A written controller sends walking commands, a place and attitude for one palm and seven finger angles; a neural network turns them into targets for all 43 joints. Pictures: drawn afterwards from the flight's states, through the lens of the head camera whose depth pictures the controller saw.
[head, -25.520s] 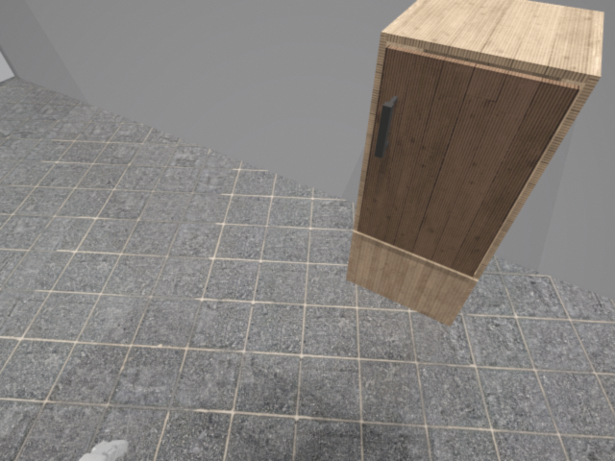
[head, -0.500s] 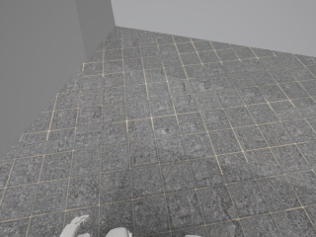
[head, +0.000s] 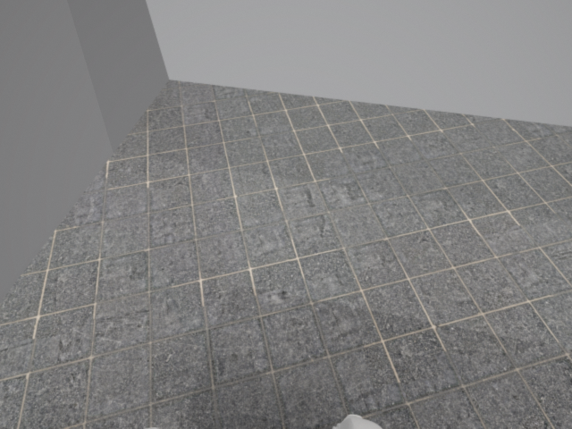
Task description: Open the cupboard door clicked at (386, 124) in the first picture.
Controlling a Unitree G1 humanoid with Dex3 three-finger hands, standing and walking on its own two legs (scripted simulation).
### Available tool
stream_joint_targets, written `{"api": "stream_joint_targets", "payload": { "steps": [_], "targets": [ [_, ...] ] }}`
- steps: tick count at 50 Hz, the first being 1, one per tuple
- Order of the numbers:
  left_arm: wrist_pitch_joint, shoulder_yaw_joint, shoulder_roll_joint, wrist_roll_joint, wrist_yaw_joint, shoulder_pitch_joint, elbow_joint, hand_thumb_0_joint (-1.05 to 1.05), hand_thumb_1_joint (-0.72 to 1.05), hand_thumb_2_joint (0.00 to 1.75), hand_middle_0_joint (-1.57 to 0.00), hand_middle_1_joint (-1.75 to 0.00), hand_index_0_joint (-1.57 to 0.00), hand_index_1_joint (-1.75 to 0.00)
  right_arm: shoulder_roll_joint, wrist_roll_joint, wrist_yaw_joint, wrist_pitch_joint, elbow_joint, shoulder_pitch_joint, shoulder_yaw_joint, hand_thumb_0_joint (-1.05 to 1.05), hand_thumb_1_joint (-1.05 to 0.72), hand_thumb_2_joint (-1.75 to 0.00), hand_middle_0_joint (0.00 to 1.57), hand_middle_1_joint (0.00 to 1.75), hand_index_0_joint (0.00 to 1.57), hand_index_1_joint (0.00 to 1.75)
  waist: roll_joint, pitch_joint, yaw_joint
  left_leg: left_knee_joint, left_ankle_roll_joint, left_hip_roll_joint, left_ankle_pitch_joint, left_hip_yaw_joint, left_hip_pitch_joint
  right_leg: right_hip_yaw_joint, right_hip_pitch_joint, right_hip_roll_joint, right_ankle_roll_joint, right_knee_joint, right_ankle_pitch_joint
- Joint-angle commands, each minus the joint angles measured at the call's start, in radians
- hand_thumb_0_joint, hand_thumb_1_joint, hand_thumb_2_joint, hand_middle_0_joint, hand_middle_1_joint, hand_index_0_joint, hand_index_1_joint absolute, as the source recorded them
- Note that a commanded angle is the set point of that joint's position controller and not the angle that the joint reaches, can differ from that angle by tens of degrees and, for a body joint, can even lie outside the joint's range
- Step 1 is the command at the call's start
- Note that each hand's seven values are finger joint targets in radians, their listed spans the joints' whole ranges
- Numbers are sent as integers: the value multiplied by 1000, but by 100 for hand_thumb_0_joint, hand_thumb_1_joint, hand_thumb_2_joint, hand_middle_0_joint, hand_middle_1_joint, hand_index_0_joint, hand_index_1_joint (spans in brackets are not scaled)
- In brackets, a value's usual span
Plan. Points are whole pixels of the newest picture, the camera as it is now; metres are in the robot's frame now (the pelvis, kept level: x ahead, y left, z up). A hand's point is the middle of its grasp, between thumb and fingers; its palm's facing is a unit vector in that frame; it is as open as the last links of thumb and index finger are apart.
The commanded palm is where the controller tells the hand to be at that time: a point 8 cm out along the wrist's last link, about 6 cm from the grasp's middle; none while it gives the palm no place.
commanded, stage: turn to face it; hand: left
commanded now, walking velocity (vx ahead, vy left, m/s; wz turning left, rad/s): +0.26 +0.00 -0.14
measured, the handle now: out of the picture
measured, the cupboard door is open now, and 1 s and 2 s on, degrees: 48 48 48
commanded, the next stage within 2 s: none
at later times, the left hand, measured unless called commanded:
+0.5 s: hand (189, 385) +0.21 +0.18 -0.18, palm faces +0.21 -0.96 -0.21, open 7.4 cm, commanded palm none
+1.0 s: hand (213, 417) +0.16 +0.13 -0.18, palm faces +0.50 -0.83 -0.24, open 7.4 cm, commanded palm none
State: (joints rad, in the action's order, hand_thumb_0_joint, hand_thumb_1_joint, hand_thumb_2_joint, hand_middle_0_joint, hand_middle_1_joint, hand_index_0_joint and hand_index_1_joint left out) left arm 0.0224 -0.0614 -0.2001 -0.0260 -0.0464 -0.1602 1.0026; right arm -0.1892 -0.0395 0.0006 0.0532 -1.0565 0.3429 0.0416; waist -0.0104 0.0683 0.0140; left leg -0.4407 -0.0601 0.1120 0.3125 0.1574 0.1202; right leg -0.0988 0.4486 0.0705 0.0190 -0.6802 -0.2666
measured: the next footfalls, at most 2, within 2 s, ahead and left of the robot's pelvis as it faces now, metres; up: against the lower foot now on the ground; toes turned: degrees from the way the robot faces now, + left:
right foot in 0.04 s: +0.14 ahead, -0.13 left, +0.00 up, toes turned -6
left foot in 0.36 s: +0.24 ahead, +0.11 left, +0.00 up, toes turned +14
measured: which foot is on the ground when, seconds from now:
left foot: down 0.00-0.04, up 0.06-0.34, down 0.36-0.66, up 0.68-0.98, down 1.00-1.00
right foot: up 0.00-0.02, down 0.04-0.36, up 0.38-0.64, down 0.66-1.00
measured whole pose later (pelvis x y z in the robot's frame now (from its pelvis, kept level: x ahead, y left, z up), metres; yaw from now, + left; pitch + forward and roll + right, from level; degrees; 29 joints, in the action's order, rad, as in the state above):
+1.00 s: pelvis +0.23 -0.06 -0.01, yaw +29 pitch +1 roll +1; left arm -0.01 -0.05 -0.22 -0.01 0.01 -0.26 0.92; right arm -0.27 -0.02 -0.03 -0.04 -0.87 0.09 0.06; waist 0.04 0.10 -0.01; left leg -0.56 0.00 0.02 0.23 0.11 0.30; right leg -0.23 0.26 0.15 -0.03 -0.69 -0.41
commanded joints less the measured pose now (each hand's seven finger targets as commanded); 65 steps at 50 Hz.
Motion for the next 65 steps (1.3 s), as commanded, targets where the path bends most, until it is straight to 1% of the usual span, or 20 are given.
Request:
{"api": "stream_joint_targets", "payload": {
  "steps": [1, 2, 3, 8, 15, 16, 18, 23, 31, 33, 39, 46, 48, 50, 55, 61, 62, 63, 64, 65],
  "targets": [
    [23, -47, -179, -10, 13, -274, 33, 0, 90, 90, -20, -30, -20, -30, -101, 21, -1, 1, 62, -29, 16, 0, -90, -90, 20, 30, 20, 30, 207, -116, -146, -310, 47, 3, 82, 80, 394, 243, -554, 127, 85, 256, -94],
    [22, -69, -280, 0, 27, -359, 48, 0, 90, 90, -20, -30, -20, -30, -70, 30, -4, -3, 102, -51, 11, 0, -90, -90, 20, 30, 20, 30, 434, -163, -178, -598, 37, -67, 360, 31, 532, 605, -608, 354, 188, 472, -241],
    [16, -62, -260, 13, 36, -319, 40, 0, 90, 90, -20, -30, -20, -30, -107, 24, -4, -6, 108, -96, 21, 0, -90, -90, 20, 30, 20, 30, 299, -89, -162, -723, 49, -17, 296, -91, 580, 622, -541, 354, 217, 525, -296],
    [39, -16, -104, 3, 58, -98, -10, 0, 90, 90, -20, -30, -20, -30, -30, 20, 2, -32, 39, -24, 8, 0, -90, -90, 20, 30, 20, 30, 150, -45, -2, -549, 24, 37, 96, -121, 359, 174, -244, 262, 154, 445, 323],
    [29, -24, -125, 17, 61, -83, 1, 0, 90, 90, -20, -30, -20, -30, -21, 19, -8, -32, 43, -11, -2, 0, -90, -90, 20, 30, 20, 30, 96, -89, 13, -102, 23, -40, -189, -27, 185, -40, -332, 192, 60, 236, 492],
    [21, -22, -119, 19, 62, -84, -9, 0, 90, 90, -20, -30, -20, -30, -63, 17, -7, -30, 36, 35, 6, 0, -90, -90, 20, 30, 20, 30, 27, -124, 31, -57, 39, -26, -361, -63, 74, -65, -277, 170, 23, 126, 423],
    [4, -6, -64, 34, 64, -102, -49, 0, 90, 90, -20, -30, -20, -30, -220, 8, 13, -30, 46, 117, 39, 0, -90, -90, 20, 30, 20, 30, -346, -202, 64, 31, 262, 308, -871, -518, -108, -65, -1, -17, -82, -275, -386],
    [-26, -19, -85, 17, 61, 23, -94, 0, 90, 90, -20, -30, -20, -30, -189, 7, 37, -39, 94, -13, 32, 0, -90, -90, 20, 30, 20, 30, -169, -125, 24, 45, 244, 214, -720, -433, 32, 93, 69, 6, -90, -404, -264],
    [-38, -36, -120, 13, 63, -120, -102, 0, 90, 90, -20, -30, -20, -30, -215, 19, 19, -82, 194, -216, 66, 0, -90, -90, 20, 30, 20, 30, -62, -126, -65, -23, 134, 41, -111, -365, 336, 53, -342, -34, -76, 209, -12],
    [-29, -63, -277, -7, 75, -136, -127, 0, 90, 90, -20, -30, -20, -30, -124, 25, 1, -86, 248, -270, 57, 0, -90, -90, 20, 30, 20, 30, 382, -59, -102, -499, 14, -152, 285, -132, 529, 505, -314, 409, 99, 509, -82],
    [-15, -30, -173, 1, 76, -38, -167, 0, 90, 90, -20, -30, -20, -30, -97, 26, -25, -104, 226, -254, 46, 0, -90, -90, 20, 30, 20, 30, 233, -51, -24, -599, -10, -68, 157, -100, 451, 87, -325, 249, 87, 315, 504],
    [-9, -44, -245, 6, 69, -121, -139, 0, 90, 90, -20, -30, -20, -30, -108, 28, -24, -84, 243, -253, 26, 0, -90, -90, 20, 30, 20, 30, 211, -154, -36, -148, 16, -131, 21, -8, 239, 2, -461, 256, 45, 114, 815],
    [-12, -43, -231, 18, 64, -71, -160, 0, 90, 90, -20, -30, -20, -30, -185, 20, -18, -77, 213, -130, 46, 0, -90, -90, 20, 30, 20, 30, 105, -211, 43, -9, 59, -64, -288, -73, -44, -56, -265, 234, -26, -67, 609],
    [-31, -14, -143, 19, 64, 13, -234, 0, 90, 90, -20, -30, -20, -30, -354, 18, -3, -80, 194, -10, 87, 0, -90, -90, 20, 30, 20, 30, -270, -220, 103, 26, 324, 335, -894, -578, -207, 15, 154, 33, -116, -454, -413],
    [-59, -26, -153, 11, 56, 0, -197, 0, 90, 90, -20, -30, -20, -30, -273, 13, 19, -74, 236, -204, 61, 0, -90, -90, 20, 30, 20, 30, -209, -110, 6, 42, 221, 143, -500, -378, 47, 91, 70, 28, -110, -381, -214],
    [-49, -30, -147, 15, 50, -108, -173, 0, 90, 90, -20, -30, -20, -30, -280, 15, 10, -91, 257, -278, 75, 0, -90, -90, 20, 30, 20, 30, -139, -110, -53, -8, 163, 57, -182, -392, 259, 23, -249, -56, -92, 56, -66],
    [-41, -41, -181, 9, 55, -155, -166, 0, 90, 90, -20, -30, -20, -30, -249, 23, 7, -95, 271, -299, 74, 0, -90, -90, 20, 30, 20, 30, -35, -100, -81, -103, 119, -8, -47, -352, 355, 68, -344, -9, -80, 220, -19],
    [-28, -58, -273, -7, 65, -175, -168, 0, 90, 90, -20, -30, -20, -30, -170, 32, 0, -96, 288, -283, 64, 0, -90, -90, 20, 30, 20, 30, 276, -93, -92, -348, 40, -147, 175, -204, 500, 365, -398, 245, -1, 415, -95],
    [-31, -57, -321, -5, 71, -145, -193, 0, 90, 90, -20, -30, -20, -30, -170, 31, -8, -96, 305, -299, 64, 0, -90, -90, 20, 30, 20, 30, 378, -90, -100, -618, 27, -152, 321, -181, 471, 518, -281, 426, 105, 493, -76],
    [-30, -48, -286, 1, 73, -85, -209, 0, 90, 90, -20, -30, -20, -30, -180, 25, -14, -101, 299, -271, 66, 0, -90, -90, 20, 30, 20, 30, 281, -76, -55, -743, 40, -103, 279, -218, 446, 435, -202, 400, 138, 469, -98]
  ]
}}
